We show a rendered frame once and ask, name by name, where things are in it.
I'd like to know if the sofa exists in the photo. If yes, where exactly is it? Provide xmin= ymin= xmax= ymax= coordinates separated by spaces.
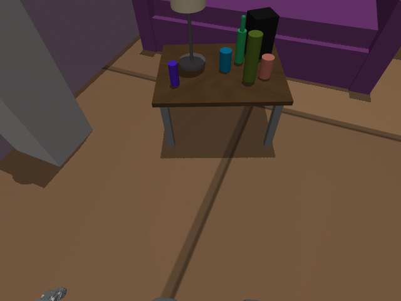
xmin=132 ymin=0 xmax=401 ymax=95

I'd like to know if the coffee table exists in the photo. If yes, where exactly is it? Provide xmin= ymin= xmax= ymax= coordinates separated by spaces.
xmin=152 ymin=43 xmax=294 ymax=148

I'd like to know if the desk lamp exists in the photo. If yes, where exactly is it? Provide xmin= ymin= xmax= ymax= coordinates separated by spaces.
xmin=170 ymin=0 xmax=206 ymax=71

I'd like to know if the left robot hand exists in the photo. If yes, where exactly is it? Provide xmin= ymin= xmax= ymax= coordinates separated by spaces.
xmin=36 ymin=288 xmax=67 ymax=301

